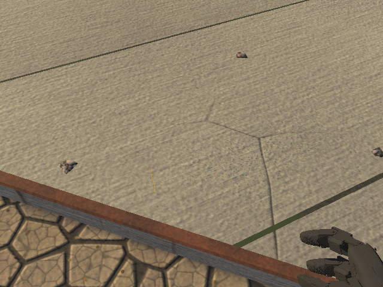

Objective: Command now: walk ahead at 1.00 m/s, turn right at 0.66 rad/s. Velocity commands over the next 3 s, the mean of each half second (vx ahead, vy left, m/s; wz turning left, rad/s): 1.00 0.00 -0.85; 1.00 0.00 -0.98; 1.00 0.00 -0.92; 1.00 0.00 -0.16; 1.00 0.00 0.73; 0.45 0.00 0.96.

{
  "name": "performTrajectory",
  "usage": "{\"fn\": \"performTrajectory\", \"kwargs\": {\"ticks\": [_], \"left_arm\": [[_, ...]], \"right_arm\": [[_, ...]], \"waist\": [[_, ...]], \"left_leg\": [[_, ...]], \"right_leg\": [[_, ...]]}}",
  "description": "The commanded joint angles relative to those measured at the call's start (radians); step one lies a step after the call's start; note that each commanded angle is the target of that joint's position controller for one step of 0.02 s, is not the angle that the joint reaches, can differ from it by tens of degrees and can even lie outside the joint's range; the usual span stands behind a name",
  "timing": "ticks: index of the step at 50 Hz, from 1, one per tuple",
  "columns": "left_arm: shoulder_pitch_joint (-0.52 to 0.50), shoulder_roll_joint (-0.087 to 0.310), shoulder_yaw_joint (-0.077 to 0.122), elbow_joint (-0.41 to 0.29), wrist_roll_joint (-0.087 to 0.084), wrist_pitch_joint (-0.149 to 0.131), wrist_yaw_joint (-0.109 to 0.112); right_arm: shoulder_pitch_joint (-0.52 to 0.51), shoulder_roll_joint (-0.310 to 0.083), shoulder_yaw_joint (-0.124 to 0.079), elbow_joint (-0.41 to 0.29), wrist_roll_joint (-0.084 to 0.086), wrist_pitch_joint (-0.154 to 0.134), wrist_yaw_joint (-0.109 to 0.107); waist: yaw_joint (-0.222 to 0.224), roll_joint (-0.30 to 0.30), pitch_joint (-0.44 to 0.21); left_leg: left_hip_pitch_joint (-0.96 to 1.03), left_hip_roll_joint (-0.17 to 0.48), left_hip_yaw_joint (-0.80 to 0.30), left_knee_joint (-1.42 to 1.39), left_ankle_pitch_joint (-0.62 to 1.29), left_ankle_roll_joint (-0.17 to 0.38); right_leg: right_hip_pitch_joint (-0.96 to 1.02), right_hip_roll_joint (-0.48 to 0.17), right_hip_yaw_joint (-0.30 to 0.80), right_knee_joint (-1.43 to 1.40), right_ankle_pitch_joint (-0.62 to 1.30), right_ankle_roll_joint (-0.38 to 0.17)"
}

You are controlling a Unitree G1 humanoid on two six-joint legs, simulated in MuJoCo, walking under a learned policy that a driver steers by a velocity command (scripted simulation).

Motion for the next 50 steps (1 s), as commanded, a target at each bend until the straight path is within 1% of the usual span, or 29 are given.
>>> {"fn": "performTrajectory", "kwargs": {"ticks": [1, 3, 4, 5, 6, 8, 14, 20, 22, 23, 25, 26, 27, 28, 29, 30, 31, 32, 34, 37, 39, 41, 42, 43, 44, 45, 46, 48, 50], "left_arm": [[-0.114, 0.221, 0.054, -0.101, -0.004, -0.025, 0.005], [-0.128, 0.248, 0.061, -0.104, 0.009, -0.015, 0.009], [-0.157, 0.176, 0.04, -0.13, 0.012, -0.018, 0.009], [-0.057, -0.003, -0.002, -0.178, -0.026, -0.018, 0.019], [-0.073, 0.058, -0.004, -0.196, -0.02, -0.005, 0.022], [-0.231, 0.103, 0.006, -0.188, 0.011, 0.019, 0.01], [-0.398, 0.037, -0.015, -0.275, 0.044, 0.085, -0.033], [-0.655, 0.002, -0.05, -0.417, 0.038, 0.109, 0.011], [-0.856, 0.002, -0.069, -0.467, 0.04, 0.077, 0.026], [-0.95, -0.028, -0.093, -0.519, 0.031, 0.047, 0.019], [-0.854, -0.071, -0.129, -0.534, 0.022, 0.031, -0.029], [-0.586, -0.016, -0.096, -0.444, 0.014, 0.085, -0.056], [-0.277, 0.068, -0.038, -0.367, 0.009, 0.1, -0.049], [-0.179, 0.176, 0.013, -0.318, 0.004, 0.112, -0.018], [-0.132, 0.284, 0.059, -0.313, 0.0, 0.117, 0.035], [-0.13, 0.324, 0.073, -0.292, 0.02, 0.105, 0.064], [-0.142, 0.337, 0.078, -0.254, 0.034, 0.085, 0.072], [-0.152, 0.293, 0.067, -0.231, 0.051, 0.065, 0.076], [-0.273, 0.191, 0.037, -0.234, 0.037, 0.031, 0.061], [-0.541, 0.167, 0.026, -0.282, 0.044, -0.018, 0.041], [-0.515, 0.191, 0.045, -0.269, 0.027, -0.026, 0.036], [-0.561, 0.301, 0.084, -0.267, 0.044, -0.022, 0.012], [-0.673, 0.264, 0.078, -0.303, 0.054, -0.027, 0.006], [-0.709, 0.12, 0.046, -0.328, 0.069, -0.024, 0.004], [-0.642, -0.026, -0.003, -0.364, 0.063, -0.019, 0.014], [-0.389, -0.135, -0.046, -0.403, 0.031, -0.017, 0.035], [-0.18, -0.081, -0.034, -0.386, 0.001, 0.001, 0.027], [-0.289, 0.035, -0.012, -0.368, 0.059, 0.062, 0.0], [-0.417, 0.056, -0.006, -0.411, 0.049, 0.09, -0.036]], "right_arm": [[0.025, -0.139, -0.049, -0.025, 0.003, -0.01, -0.024], [0.286, -0.195, -0.082, 0.045, -0.006, -0.02, -0.053], [0.478, -0.262, -0.108, 0.067, -0.028, -0.024, -0.078], [0.521, -0.344, -0.128, 0.07, -0.07, -0.019, -0.084], [0.464, -0.327, -0.137, 0.064, -0.038, -0.007, -0.08], [0.323, -0.158, -0.102, 0.062, -0.016, -0.01, -0.071], [0.356, -0.091, -0.086, 0.149, 0.02, -0.048, -0.057], [0.523, -0.117, -0.087, 0.233, -0.041, -0.037, -0.069], [0.684, -0.087, -0.077, 0.285, -0.067, -0.017, -0.066], [0.776, -0.079, -0.064, 0.319, -0.093, -0.013, -0.078], [0.64, -0.104, -0.057, 0.283, -0.086, -0.014, -0.114], [0.627, -0.202, -0.077, 0.252, -0.028, -0.02, -0.136], [0.552, -0.339, -0.109, 0.187, 0.011, -0.029, -0.093], [0.426, -0.294, -0.104, 0.085, 0.058, -0.057, -0.048], [0.246, -0.222, -0.087, -0.017, 0.055, -0.079, -0.009], [0.143, -0.178, -0.084, -0.092, 0.015, -0.08, -0.015], [0.142, -0.105, -0.065, -0.115, 0.017, -0.074, -0.026], [0.158, -0.054, -0.051, -0.122, 0.013, -0.058, -0.047], [0.2, 0.006, -0.03, -0.162, -0.019, -0.002, -0.075], [0.151, -0.112, -0.058, -0.228, 0.009, 0.049, -0.082], [0.322, -0.078, -0.059, -0.155, 0.04, 0.047, -0.06], [0.755, -0.148, -0.115, 0.009, 0.053, 0.063, -0.072], [0.95, -0.18, -0.138, 0.072, 0.061, 0.064, -0.093], [0.993, -0.185, -0.146, 0.124, 0.052, 0.059, -0.111], [0.903, -0.129, -0.117, 0.137, -0.008, 0.041, -0.097], [0.726, -0.086, -0.085, 0.068, -0.042, 0.029, -0.068], [0.495, -0.163, -0.115, -0.005, -0.053, 0.012, -0.077], [0.287, -0.12, -0.114, -0.013, -0.02, -0.014, -0.062], [0.367, -0.115, -0.105, 0.072, -0.001, -0.047, -0.066]], "waist": [[-0.111, -0.046, 0.02], [-0.242, -0.037, -0.155], [-0.324, 0.018, -0.274], [-0.244, 0.293, -0.408], [-0.218, 0.316, -0.423], [-0.198, 0.092, -0.13], [-0.117, 0.1, -0.005], [-0.125, 0.071, 0.118], [-0.216, -0.004, 0.209], [-0.242, -0.002, 0.174], [-0.115, -0.012, 0.014], [-0.029, 0.062, -0.192], [0.116, 0.129, -0.305], [0.189, -0.097, -0.367], [0.168, -0.212, -0.459], [0.105, -0.081, -0.371], [0.056, 0.008, -0.196], [-0.008, 0.075, -0.025], [-0.153, 0.079, 0.067], [-0.274, 0.005, 0.211], [-0.301, 0.06, 0.01], [-0.499, 0.072, -0.247], [-0.616, 0.09, -0.273], [-0.611, 0.217, -0.201], [-0.451, 0.213, -0.132], [-0.207, 0.288, -0.108], [-0.06, 0.295, -0.236], [-0.045, 0.055, -0.02], [-0.089, -0.026, 0.091]], "left_leg": [[0.378, -0.077, 0.064, -0.087, 0.0, 0.005], [0.669, -0.091, 0.077, -0.086, -0.163, 0.027], [0.889, 0.087, -0.084, -0.08, -0.393, 0.046], [1.096, 0.397, -0.561, -0.22, -0.654, 0.114], [1.041, 0.396, -0.787, -0.359, -0.821, 0.159], [0.778, 0.284, -0.418, -0.354, -0.563, 0.129], [0.603, 0.185, 0.062, -0.416, 0.079, 0.081], [0.867, 0.238, 0.197, -0.389, 0.298, 0.075], [1.087, 0.172, 0.261, -0.318, 0.645, 0.06], [1.114, 0.153, 0.288, -0.26, 0.944, 0.035], [0.824, 0.128, 0.37, -0.198, 1.144, -0.018], [0.595, 0.167, 0.331, -0.012, 1.383, 0.037], [0.407, 0.187, 0.292, 0.348, 1.602, 0.05], [-0.091, -0.004, 0.273, 0.962, 0.588, -0.042], [-0.244, -0.129, 0.171, 1.238, -0.299, -0.072], [-0.323, -0.057, 0.015, 1.24, -0.286, -0.024], [-0.376, -0.044, -0.001, 1.244, -0.388, -0.018], [-0.42, -0.031, -0.006, 1.262, -0.516, -0.016], [-0.372, -0.021, -0.062, 1.282, -0.702, 0.012], [0.045, 0.026, 0.029, 0.618, -0.475, -0.038], [0.638, -0.008, 0.06, 0.308, -0.064, -0.071], [0.99, -0.128, 0.164, 0.2, -0.026, -0.083], [1.092, -0.086, 0.162, 0.08, 0.028, -0.081], [1.033, -0.001, 0.094, -0.073, 0.035, -0.059], [0.996, 0.047, -0.018, 0.077, -0.062, -0.132], [0.888, 0.206, -0.326, 0.053, 0.26, -0.16], [0.814, 0.357, -0.776, -0.31, -0.42, -0.021], [0.463, 0.295, -0.631, -0.429, -0.88, 0.078], [0.345, 0.254, -0.34, -0.403, -0.603, 0.057]], "right_leg": [[-0.249, -0.191, 0.147, -0.005, 0.557, -0.119], [-0.266, -0.131, 0.115, 0.4, 0.705, -0.08], [-0.429, -0.077, 0.081, 0.714, 0.501, -0.065], [-0.714, 0.009, 0.003, 1.052, -0.186, -0.05], [-0.823, -0.036, -0.002, 1.181, -0.125, -0.071], [-0.86, -0.131, -0.027, 1.122, 0.034, -0.065], [-0.851, -0.185, -0.074, 1.01, 0.132, -0.021], [-1.355, -0.162, -0.133, 1.494, -0.105, -0.115], [-1.604, -0.097, -0.267, 1.526, -0.331, -0.138], [-1.547, -0.077, -0.344, 1.401, -0.358, -0.142], [-0.898, -0.057, -0.356, 0.827, -0.055, -0.148], [-0.38, 0.071, -0.323, 0.848, -0.192, -0.137], [-0.043, 0.118, -0.299, 0.828, -0.191, -0.197], [0.337, -0.106, 0.16, 0.619, -0.051, -0.402], [0.363, -0.247, 0.571, 0.38, 0.205, -0.448], [0.292, -0.229, 0.6, 0.344, 0.205, -0.392], [0.141, -0.235, 0.605, 0.284, 0.246, -0.371], [-0.034, -0.214, 0.556, 0.284, 0.251, -0.326], [-0.366, -0.164, 0.396, 0.237, 0.209, -0.252], [-0.862, -0.057, 0.16, -0.079, 0.044, -0.221], [-0.934, 0.012, 0.12, -0.033, 0.02, -0.203], [-0.676, 0.082, 0.042, 0.377, 0.54, -0.123], [-0.654, 0.087, 0.046, 0.711, 0.51, -0.06], [-0.67, 0.127, 0.059, 1.076, -0.037, -0.052], [-0.828, 0.094, 0.13, 1.371, -0.214, -0.081], [-0.921, 0.059, 0.161, 1.552, -0.221, -0.106], [-0.97, 0.029, 0.052, 1.543, -0.084, -0.079], [-0.901, -0.092, -0.006, 1.503, 0.046, -0.041], [-0.917, -0.149, 0.042, 1.387, 0.094, -0.029]]}}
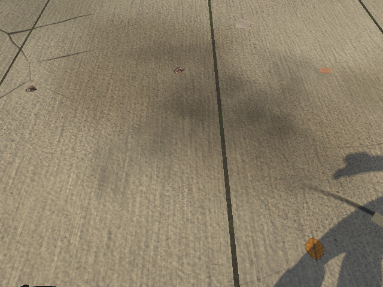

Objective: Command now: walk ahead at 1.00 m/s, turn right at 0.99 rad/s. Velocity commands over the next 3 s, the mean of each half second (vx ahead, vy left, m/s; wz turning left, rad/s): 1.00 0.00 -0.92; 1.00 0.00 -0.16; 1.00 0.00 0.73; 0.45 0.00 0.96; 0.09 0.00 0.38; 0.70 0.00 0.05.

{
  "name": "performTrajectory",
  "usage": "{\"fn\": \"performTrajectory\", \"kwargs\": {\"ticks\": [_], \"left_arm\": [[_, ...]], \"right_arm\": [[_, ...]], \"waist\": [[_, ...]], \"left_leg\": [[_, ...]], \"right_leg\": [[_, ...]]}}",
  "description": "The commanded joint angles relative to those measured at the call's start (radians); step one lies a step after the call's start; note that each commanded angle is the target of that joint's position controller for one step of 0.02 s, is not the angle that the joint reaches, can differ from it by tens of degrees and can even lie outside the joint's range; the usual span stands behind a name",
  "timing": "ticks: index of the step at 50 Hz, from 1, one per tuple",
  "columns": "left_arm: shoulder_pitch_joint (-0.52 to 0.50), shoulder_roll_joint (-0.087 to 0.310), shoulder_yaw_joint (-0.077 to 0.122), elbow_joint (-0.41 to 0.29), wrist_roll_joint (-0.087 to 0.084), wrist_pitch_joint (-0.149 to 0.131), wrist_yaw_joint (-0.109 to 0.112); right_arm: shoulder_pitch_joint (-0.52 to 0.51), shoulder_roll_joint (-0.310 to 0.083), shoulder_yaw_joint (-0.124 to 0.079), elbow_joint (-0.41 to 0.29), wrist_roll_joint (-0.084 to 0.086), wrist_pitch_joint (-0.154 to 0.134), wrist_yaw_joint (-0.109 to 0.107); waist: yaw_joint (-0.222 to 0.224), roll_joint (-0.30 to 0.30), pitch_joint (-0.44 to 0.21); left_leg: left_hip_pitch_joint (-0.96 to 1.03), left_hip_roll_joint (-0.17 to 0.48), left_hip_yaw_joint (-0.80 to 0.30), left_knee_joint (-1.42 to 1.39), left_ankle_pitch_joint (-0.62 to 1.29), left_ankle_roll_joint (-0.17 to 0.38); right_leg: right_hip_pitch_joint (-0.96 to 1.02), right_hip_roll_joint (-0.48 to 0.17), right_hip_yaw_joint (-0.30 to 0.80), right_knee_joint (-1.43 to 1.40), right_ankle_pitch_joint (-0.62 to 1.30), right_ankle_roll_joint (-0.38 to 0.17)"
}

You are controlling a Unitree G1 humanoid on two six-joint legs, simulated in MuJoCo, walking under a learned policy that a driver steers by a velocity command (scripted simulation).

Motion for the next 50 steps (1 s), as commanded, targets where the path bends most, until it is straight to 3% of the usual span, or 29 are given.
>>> {"fn": "performTrajectory", "kwargs": {"ticks": [1, 3, 8, 10, 12, 13, 14, 15, 16, 17, 18, 19, 20, 22, 24, 26, 27, 29, 31, 33, 34, 35, 36, 37, 39, 42, 45, 48, 50], "left_arm": [[-0.052, -0.016, -0.026, -0.113, -0.007, 0.035, -0.044], [-0.102, -0.02, -0.034, -0.136, -0.007, 0.042, -0.044], [-0.26, -0.05, -0.059, -0.136, -0.015, 0.033, -0.055], [-0.265, -0.051, -0.063, -0.125, -0.018, 0.025, -0.058], [-0.129, 0.002, -0.042, -0.089, -0.015, 0.025, -0.049], [0.034, 0.049, -0.019, -0.043, -0.016, 0.024, -0.04], [0.277, 0.097, 0.012, 0.033, -0.021, 0.019, -0.024], [0.385, 0.119, 0.041, 0.09, -0.038, 0.01, 0.0], [0.294, 0.156, 0.054, 0.089, -0.056, 0.019, 0.017], [0.256, 0.236, 0.061, 0.038, -0.02, 0.026, 0.015], [0.272, 0.195, 0.062, 0.033, -0.016, 0.028, 0.029], [0.241, 0.122, 0.045, 0.056, -0.007, 0.017, 0.04], [0.201, 0.09, 0.032, 0.066, -0.007, -0.002, 0.044], [0.178, 0.048, 0.005, 0.078, -0.018, -0.046, 0.05], [0.183, 0.061, 0.001, 0.103, -0.022, -0.076, 0.045], [0.173, 0.065, 0.003, 0.119, -0.034, -0.088, 0.034], [0.213, 0.072, 0.005, 0.135, -0.046, -0.094, 0.024], [0.272, 0.097, 0.01, 0.162, -0.055, -0.097, 0.013], [0.309, 0.128, 0.014, 0.183, -0.045, -0.093, 0.017], [0.304, 0.176, 0.022, 0.195, -0.019, -0.082, 0.027], [0.254, 0.179, 0.023, 0.19, -0.006, -0.075, 0.031], [0.214, 0.091, 0.001, 0.164, 0.008, -0.077, 0.035], [0.34, -0.046, -0.032, 0.104, -0.06, -0.089, 0.022], [0.276, 0.016, -0.034, 0.11, -0.04, -0.088, 0.035], [0.128, 0.024, -0.038, 0.094, -0.025, -0.078, 0.022], [0.102, -0.033, -0.056, 0.058, 0.003, -0.044, -0.009], [-0.043, -0.025, -0.07, -0.019, 0.018, -0.036, -0.021], [-0.17, -0.037, -0.091, -0.063, 0.002, -0.054, -0.038], [-0.208, -0.036, -0.093, -0.062, -0.01, -0.058, -0.041]], "right_arm": [[-0.043, -0.063, 0.002, -0.038, 0.02, -0.073, 0.004], [-0.011, -0.076, -0.003, -0.005, 0.026, -0.078, 0.013], [0.117, -0.068, 0.0, 0.067, 0.025, -0.057, -0.008], [0.139, -0.1, -0.004, 0.073, 0.027, -0.039, -0.027], [0.125, -0.166, -0.024, 0.066, 0.032, -0.021, -0.052], [0.078, -0.191, -0.035, 0.046, 0.031, -0.01, -0.057], [-0.014, -0.212, -0.046, 0.009, 0.028, 0.0, -0.053], [-0.089, -0.194, -0.051, -0.016, 0.032, 0.011, -0.037], [-0.155, -0.033, -0.011, -0.078, 0.004, 0.006, -0.014], [-0.101, -0.046, -0.004, -0.206, 0.028, -0.015, -0.012], [-0.158, -0.083, 0.006, -0.221, 0.019, -0.048, -0.004], [-0.168, -0.108, 0.004, -0.198, 0.023, -0.055, -0.001], [-0.172, -0.108, 0.004, -0.183, 0.008, -0.043, -0.001], [-0.137, -0.091, 0.013, -0.166, -0.023, 0.002, 0.004], [-0.248, -0.053, 0.034, -0.214, -0.017, 0.015, 0.021], [-0.336, -0.009, 0.058, -0.236, 0.008, 0.004, 0.043], [-0.368, -0.002, 0.061, -0.233, 0.02, 0.002, 0.052], [-0.406, -0.028, 0.052, -0.223, 0.03, 0.004, 0.053], [-0.424, -0.063, 0.036, -0.221, 0.023, 0.004, 0.041], [-0.237, -0.126, 0.0, -0.173, 0.027, -0.003, 0.022], [-0.033, -0.163, -0.022, -0.12, 0.027, 0.0, 0.008], [0.176, -0.241, -0.047, -0.076, 0.008, 0.005, -0.012], [0.151, -0.323, -0.063, -0.061, -0.014, 0.001, 0.004], [0.033, -0.239, -0.057, -0.087, -0.004, 0.004, 0.023], [-0.059, -0.111, -0.03, -0.06, 0.004, -0.006, 0.028], [-0.034, -0.056, -0.006, 0.009, 0.015, -0.027, 0.024], [-0.013, -0.079, -0.006, 0.04, 0.043, -0.046, 0.029], [-0.01, -0.102, -0.016, 0.039, 0.056, -0.053, 0.032], [0.02, -0.153, -0.028, 0.044, 0.069, -0.057, 0.032]], "waist": [[0.046, 0.037, 0.163], [0.036, 0.103, 0.132], [-0.021, 0.086, 0.154], [-0.003, 0.133, 0.118], [0.095, 0.201, 0.036], [0.182, 0.21, -0.03], [0.29, 0.209, -0.104], [0.337, 0.087, -0.118], [0.223, -0.08, -0.051], [0.138, -0.061, -0.236], [0.162, 0.053, -0.188], [0.108, 0.156, -0.006], [0.047, 0.195, 0.065], [-0.027, 0.205, 0.122], [-0.021, 0.168, 0.163], [0.009, 0.104, 0.16], [0.043, 0.084, 0.139], [0.085, 0.063, 0.126], [0.098, 0.047, 0.088], [-0.009, -0.009, -0.05], [-0.136, -0.011, -0.131], [-0.227, 0.061, -0.235], [-0.082, 0.498, -0.368], [-0.077, 0.301, -0.261], [-0.042, 0.06, -0.035], [0.034, 0.111, 0.052], [0.054, 0.122, 0.146], [0.037, 0.096, 0.169], [0.022, 0.091, 0.156]], "left_leg": [[0.054, 0.279, -0.355, -0.509, -0.006, 0.005], [0.087, 0.232, -0.178, -0.546, 0.218, -0.023], [0.372, 0.139, 0.122, -0.551, 0.709, -0.061], [0.413, 0.143, 0.178, -0.469, 1.187, -0.077], [0.459, 0.199, 0.174, -0.28, 1.506, -0.077], [0.421, 0.22, 0.158, -0.089, 1.58, -0.069], [0.291, 0.233, 0.126, 0.192, 1.542, -0.052], [0.058, 0.112, 0.128, 0.62, 0.814, -0.034], [-0.318, -0.042, 0.085, 0.946, -0.097, -0.013], [-0.561, -0.044, -0.132, 1.063, -0.151, -0.049], [-0.618, -0.01, -0.212, 0.934, -0.067, -0.043], [-0.603, 0.039, -0.207, 0.812, -0.012, -0.038], [-0.52, 0.068, -0.194, 0.726, -0.012, -0.044], [-0.392, 0.12, -0.189, 0.591, -0.04, -0.07], [-0.32, 0.152, -0.151, 0.366, 0.04, -0.077], [-0.1, 0.138, -0.107, 0.089, 0.329, -0.047], [-0.004, 0.11, -0.082, 0.02, 0.482, -0.028], [-0.013, 0.078, -0.064, -0.084, 0.575, 0.006], [-0.034, 0.017, -0.032, -0.147, 0.48, 0.04], [0.15, -0.05, -0.035, -0.153, 0.308, 0.07], [0.373, -0.031, -0.042, -0.149, 0.253, 0.078], [0.602, 0.128, -0.217, -0.096, -0.008, 0.094], [0.766, 0.391, -0.871, -0.353, -0.2, 0.219], [0.705, 0.359, -0.939, -0.439, -0.276, 0.225], [0.42, 0.286, -0.64, -0.441, -0.104, 0.207], [0.22, 0.212, -0.464, -0.507, -0.019, 0.176], [0.135, 0.16, -0.357, -0.631, 0.104, 0.198], [0.05, 0.087, -0.246, -0.693, 0.321, 0.188], [0.063, 0.109, -0.245, -0.738, 0.479, 0.19]], "right_leg": [[-0.283, -0.127, 0.052, -0.097, 0.114, 0.021], [-0.235, -0.107, 0.002, -0.241, 0.213, 0.022], [-0.216, -0.045, -0.229, -0.655, 0.239, -0.047], [-0.049, 0.034, -0.325, -0.803, 0.226, -0.083], [0.118, 0.08, -0.331, -0.854, 0.188, -0.11], [0.283, 0.101, -0.312, -0.861, 0.16, -0.132], [0.53, 0.087, -0.233, -0.914, 0.145, -0.177], [0.755, 0.024, -0.105, -1.057, 0.197, -0.238], [0.838, -0.067, 0.105, -0.923, 0.284, -0.266], [1.053, -0.249, 0.549, -1.092, 0.201, -0.463], [0.967, -0.312, 0.741, -1.315, -0.053, -0.448], [0.78, -0.299, 0.671, -1.386, -0.076, -0.4], [0.613, -0.253, 0.576, -1.389, 0.003, -0.355], [0.366, -0.192, 0.436, -1.393, 0.144, -0.312], [0.218, -0.13, 0.314, -1.442, 0.223, -0.273], [0.102, -0.032, 0.155, -1.467, 0.32, -0.202], [0.101, -0.037, 0.143, -1.503, 0.351, -0.186], [0.279, -0.077, 0.142, -1.509, 0.467, -0.161], [0.494, -0.108, 0.131, -1.401, 0.783, -0.13], [0.593, -0.136, 0.12, -1.111, 1.04, -0.083], [0.485, -0.109, 0.092, -0.86, 0.978, -0.065], [0.279, -0.05, 0.045, -0.463, 0.664, -0.049], [-0.025, 0.132, 0.038, -0.1, -0.118, 0.002], [-0.17, 0.058, 0.075, -0.067, -0.082, -0.025], [-0.168, -0.038, 0.045, -0.182, 0.013, -0.025], [-0.13, -0.081, 0.06, -0.293, -0.016, -0.012], [-0.2, -0.137, -0.029, -0.501, 0.085, 0.026], [-0.019, -0.129, -0.084, -0.86, 0.321, 0.057], [0.128, -0.089, -0.12, -0.958, 0.405, 0.057]]}}
Over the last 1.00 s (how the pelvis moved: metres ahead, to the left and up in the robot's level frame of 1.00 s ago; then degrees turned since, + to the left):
0.91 -0.27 0.08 -55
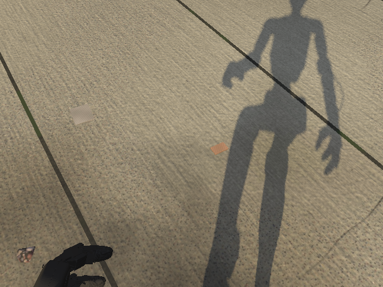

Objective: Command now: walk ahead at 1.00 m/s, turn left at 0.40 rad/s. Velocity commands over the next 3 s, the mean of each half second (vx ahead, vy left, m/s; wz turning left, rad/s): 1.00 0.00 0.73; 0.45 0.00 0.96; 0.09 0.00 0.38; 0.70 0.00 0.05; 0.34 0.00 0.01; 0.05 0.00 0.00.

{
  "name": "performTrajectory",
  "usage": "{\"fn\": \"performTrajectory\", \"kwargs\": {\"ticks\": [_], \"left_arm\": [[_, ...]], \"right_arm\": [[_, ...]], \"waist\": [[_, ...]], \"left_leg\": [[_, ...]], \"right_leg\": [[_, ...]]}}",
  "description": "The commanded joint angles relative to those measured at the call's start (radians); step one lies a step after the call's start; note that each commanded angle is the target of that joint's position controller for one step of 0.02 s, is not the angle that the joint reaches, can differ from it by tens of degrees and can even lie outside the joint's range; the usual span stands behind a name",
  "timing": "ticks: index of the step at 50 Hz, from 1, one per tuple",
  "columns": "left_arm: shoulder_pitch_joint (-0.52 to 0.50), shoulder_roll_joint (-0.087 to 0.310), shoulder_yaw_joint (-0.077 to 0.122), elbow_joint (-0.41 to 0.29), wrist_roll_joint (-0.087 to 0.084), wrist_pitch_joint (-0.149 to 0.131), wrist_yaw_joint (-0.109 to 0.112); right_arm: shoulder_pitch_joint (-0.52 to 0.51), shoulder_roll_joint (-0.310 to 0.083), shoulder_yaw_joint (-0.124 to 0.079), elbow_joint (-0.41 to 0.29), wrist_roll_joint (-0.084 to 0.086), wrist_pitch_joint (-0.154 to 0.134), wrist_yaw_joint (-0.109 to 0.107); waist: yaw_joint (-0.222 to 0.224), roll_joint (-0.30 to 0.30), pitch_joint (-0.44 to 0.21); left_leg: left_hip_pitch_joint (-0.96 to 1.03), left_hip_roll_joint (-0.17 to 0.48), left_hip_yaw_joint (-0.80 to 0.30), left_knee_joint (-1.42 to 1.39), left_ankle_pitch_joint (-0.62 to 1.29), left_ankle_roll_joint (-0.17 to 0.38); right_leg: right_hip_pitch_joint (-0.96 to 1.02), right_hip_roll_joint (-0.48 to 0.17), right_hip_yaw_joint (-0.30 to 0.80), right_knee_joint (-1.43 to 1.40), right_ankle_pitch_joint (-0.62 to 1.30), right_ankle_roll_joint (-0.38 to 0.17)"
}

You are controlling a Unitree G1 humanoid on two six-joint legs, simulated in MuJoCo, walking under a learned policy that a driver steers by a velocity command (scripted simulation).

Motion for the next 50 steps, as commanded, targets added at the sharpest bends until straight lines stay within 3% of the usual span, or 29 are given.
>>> {"fn": "performTrajectory", "kwargs": {"ticks": [1, 3, 5, 6, 7, 8, 9, 11, 15, 21, 23, 25, 27, 28, 29, 30, 31, 32, 33, 34, 36, 39, 42, 45, 46, 47, 48, 49, 50], "left_arm": [[-0.079, 0.065, 0.009, -0.067, -0.012, -0.015, -0.001], [-0.054, 0.102, 0.025, -0.056, -0.004, -0.018, 0.02], [0.218, 0.155, 0.055, 0.024, 0.001, -0.025, 0.05], [0.402, 0.209, 0.078, 0.067, 0.015, -0.029, 0.071], [0.513, 0.29, 0.1, 0.077, 0.051, -0.033, 0.087], [0.446, 0.313, 0.107, 0.06, 0.042, -0.023, 0.08], [0.338, 0.211, 0.095, 0.054, 0.028, -0.02, 0.076], [0.282, 0.11, 0.075, 0.083, 0.017, -0.032, 0.07], [0.331, 0.059, 0.064, 0.168, -0.023, -0.066, 0.063], [0.31, 0.105, 0.071, 0.202, -0.021, -0.085, 0.066], [0.351, 0.163, 0.078, 0.207, -0.024, -0.085, 0.071], [0.379, 0.215, 0.092, 0.208, -0.022, -0.057, 0.087], [0.311, 0.262, 0.109, 0.176, -0.011, -0.014, 0.098], [0.304, 0.249, 0.109, 0.169, -0.014, -0.007, 0.087], [0.33, 0.111, 0.08, 0.13, -0.005, -0.016, 0.068], [0.392, 0.132, 0.072, 0.034, -0.034, -0.022, 0.078], [0.304, 0.155, 0.061, 0.019, -0.021, -0.041, 0.084], [0.273, 0.146, 0.054, 0.016, -0.022, -0.049, 0.083], [0.206, 0.17, 0.073, -0.019, -0.058, -0.079, 0.093], [0.215, 0.187, 0.083, -0.007, -0.054, -0.078, 0.099], [0.219, 0.19, 0.097, -0.014, -0.038, -0.051, 0.102], [0.073, 0.076, 0.069, -0.07, -0.013, -0.043, 0.102], [0.02, 0.062, 0.071, -0.08, -0.043, -0.035, 0.084], [-0.003, 0.109, 0.096, -0.089, -0.054, -0.028, 0.076], [0.056, 0.123, 0.107, -0.069, -0.047, -0.034, 0.079], [0.16, 0.131, 0.11, -0.04, -0.027, -0.037, 0.086], [0.206, 0.151, 0.105, -0.055, -0.014, -0.026, 0.097], [0.197, 0.198, 0.11, -0.043, 0.0, -0.017, 0.093], [0.092, 0.157, 0.116, -0.09, -0.005, -0.01, 0.1]], "right_arm": [[-0.112, -0.194, -0.039, -0.097, 0.017, -0.031, -0.002], [-0.087, -0.219, -0.042, -0.084, 0.01, -0.025, -0.007], [-0.095, -0.266, -0.053, -0.077, -0.005, -0.009, -0.016], [-0.124, -0.232, -0.047, -0.095, -0.011, -0.007, -0.017], [-0.07, -0.068, -0.013, -0.137, -0.005, -0.01, -0.016], [-0.009, -0.067, -0.007, -0.183, 0.041, -0.004, -0.011], [-0.128, -0.129, -0.018, -0.172, 0.018, 0.011, -0.02], [-0.233, -0.114, -0.016, -0.176, -0.004, 0.027, -0.001], [-0.313, -0.046, -0.002, -0.23, -0.029, 0.088, 0.033], [-0.537, -0.064, 0.02, -0.328, -0.025, 0.088, 0.073], [-0.554, -0.064, 0.024, -0.332, -0.021, 0.086, 0.078], [-0.484, -0.109, 0.012, -0.303, -0.024, 0.082, 0.065], [-0.153, -0.187, -0.027, -0.208, -0.027, 0.073, 0.042], [-0.011, -0.219, -0.053, -0.151, -0.032, 0.069, 0.015], [-0.098, -0.307, -0.078, -0.151, -0.017, 0.079, -0.008], [-0.122, -0.415, -0.107, -0.21, -0.042, 0.09, -0.003], [-0.146, -0.374, -0.108, -0.243, -0.021, 0.092, -0.013], [-0.194, -0.319, -0.094, -0.23, -0.012, 0.091, -0.024], [-0.307, -0.23, -0.07, -0.311, 0.03, 0.04, 0.0], [-0.373, -0.222, -0.065, -0.317, 0.034, 0.017, 0.007], [-0.429, -0.2, -0.061, -0.33, 0.025, 0.01, -0.001], [-0.416, -0.213, -0.075, -0.318, 0.035, 0.047, -0.047], [-0.332, -0.219, -0.088, -0.293, 0.045, 0.108, -0.081], [-0.354, -0.158, -0.077, -0.313, 0.033, 0.12, -0.082], [-0.393, -0.139, -0.071, -0.333, 0.031, 0.117, -0.078], [-0.388, -0.09, -0.055, -0.349, 0.022, 0.116, -0.069], [-0.342, -0.012, -0.027, -0.37, -0.011, 0.115, -0.067], [-0.111, -0.098, -0.035, -0.389, 0.027, 0.11, -0.033], [-0.153, -0.204, -0.061, -0.346, 0.037, 0.12, -0.024]], "waist": [[0.072, 0.071, 0.113], [0.086, 0.082, 0.048], [0.219, 0.111, -0.128], [0.301, 0.094, -0.229], [0.267, -0.14, -0.381], [0.193, -0.318, -0.482], [0.182, -0.146, -0.278], [0.152, -0.004, -0.074], [0.082, -0.03, 0.038], [0.056, 0.015, 0.133], [0.051, 0.0, 0.124], [0.004, -0.039, 0.062], [-0.159, -0.045, -0.103], [-0.192, 0.033, -0.16], [-0.054, 0.3, -0.078], [-0.018, 0.296, -0.336], [-0.035, 0.068, -0.341], [0.017, -0.016, -0.179], [0.053, -0.093, -0.146], [0.108, -0.111, -0.087], [0.162, -0.081, -0.018], [0.128, -0.042, -0.013], [0.066, 0.06, -0.141], [0.079, 0.152, -0.108], [0.121, 0.166, -0.122], [0.153, 0.108, -0.212], [0.13, -0.056, -0.307], [-0.004, -0.269, -0.468], [0.037, -0.185, -0.409]], "left_leg": [[-0.279, 0.222, -0.163, -0.207, 0.471, 0.155], [-0.116, 0.229, -0.157, -0.058, 0.775, 0.131], [-0.117, 0.203, -0.142, 0.329, 0.916, 0.096], [-0.304, 0.158, -0.139, 0.612, 0.705, 0.084], [-0.541, 0.07, -0.096, 0.99, 0.018, 0.084], [-0.727, 0.015, -0.121, 1.202, -0.167, 0.087], [-0.829, 0.095, -0.112, 1.226, -0.052, 0.094], [-0.802, 0.158, -0.095, 1.132, 0.039, 0.076], [-0.823, 0.223, -0.079, 1.071, 0.056, 0.043], [-0.707, 0.173, 0.078, 0.669, 0.37, 0.075], [-0.608, 0.112, 0.15, 0.576, 0.389, 0.113], [-0.521, 0.034, 0.196, 0.537, 0.301, 0.147], [-0.176, -0.031, 0.156, 0.507, 0.217, 0.19], [0.048, -0.03, 0.071, 0.402, 0.247, 0.208], [0.193, 0.152, -0.19, 0.436, 0.659, 0.252], [0.461, 0.351, -0.659, 0.32, 0.751, 0.484], [0.392, 0.367, -0.733, 0.198, 0.641, 0.456], [0.192, 0.34, -0.66, 0.154, 0.632, 0.415], [0.06, 0.295, -0.711, 0.094, 0.464, 0.399], [-0.088, 0.277, -0.635, 0.095, 0.561, 0.372], [-0.3, 0.205, -0.489, 0.072, 0.663, 0.337], [-0.474, 0.025, -0.306, 0.165, 0.827, 0.228], [-0.465, -0.033, -0.322, 0.256, 0.632, 0.09], [-0.412, -0.033, -0.434, 0.351, 0.362, 0.051], [-0.393, -0.05, -0.429, 0.452, 0.32, 0.029], [-0.422, -0.085, -0.361, 0.682, 0.119, -0.012], [-0.598, -0.161, -0.254, 0.917, -0.448, -0.042], [-0.705, -0.091, -0.267, 1.193, -0.479, -0.078], [-0.737, 0.001, -0.22, 1.266, -0.346, -0.118]], "right_leg": [[0.301, 0.051, -0.065, -0.168, 0.136, 0.009], [0.355, 0.095, -0.069, -0.227, 0.051, -0.009], [0.66, 0.135, -0.065, -0.247, -0.097, -0.027], [0.913, 0.015, 0.028, -0.209, -0.199, -0.035], [1.128, -0.282, 0.396, -0.262, -0.58, -0.051], [1.164, -0.397, 0.858, -0.504, -0.748, -0.13], [1.026, -0.332, 0.708, -0.525, -0.797, -0.123], [0.775, -0.255, 0.393, -0.535, -0.436, -0.098], [0.634, -0.202, 0.084, -0.617, -0.15, -0.058], [0.572, -0.093, -0.277, -0.71, 0.208, -0.002], [0.643, -0.113, -0.324, -0.636, 0.619, 0.024], [0.774, -0.136, -0.326, -0.465, 0.987, 0.037], [0.727, -0.167, -0.291, -0.016, 1.083, 0.015], [0.581, -0.108, -0.286, 0.331, 0.712, 0.032], [0.217, 0.094, -0.254, 0.733, -0.461, 0.082], [-0.062, 0.161, -0.052, 1.013, -0.553, 0.114], [-0.102, 0.099, 0.056, 0.947, -0.454, 0.098], [-0.073, 0.061, 0.059, 0.823, -0.406, 0.091], [-0.035, 0.084, 0.137, 0.773, -0.438, 0.099], [0.025, 0.048, 0.149, 0.69, -0.419, 0.108], [0.123, 0.02, 0.131, 0.507, -0.419, 0.133], [0.251, 0.11, 0.03, 0.078, -0.244, 0.151], [0.43, 0.224, 0.002, -0.19, 0.053, 0.154], [0.472, 0.207, 0.083, -0.337, 0.12, 0.142], [0.541, 0.173, 0.097, -0.415, 0.208, 0.122], [0.724, 0.044, 0.168, -0.431, 0.335, 0.061], [0.946, -0.182, 0.39, -0.31, 0.767, -0.032], [1.045, -0.484, 0.757, -0.317, 0.629, -0.278], [0.933, -0.404, 0.756, -0.377, 0.291, -0.305]]}}
Over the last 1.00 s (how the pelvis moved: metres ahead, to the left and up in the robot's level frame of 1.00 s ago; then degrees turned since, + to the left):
0.94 -0.15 0.02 -29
